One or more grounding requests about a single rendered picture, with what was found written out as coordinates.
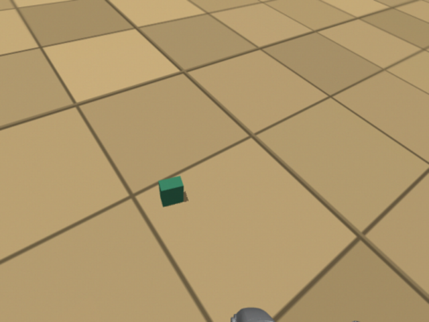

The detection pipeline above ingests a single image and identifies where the carton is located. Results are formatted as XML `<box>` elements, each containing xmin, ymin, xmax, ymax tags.
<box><xmin>158</xmin><ymin>176</ymin><xmax>184</xmax><ymax>207</ymax></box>

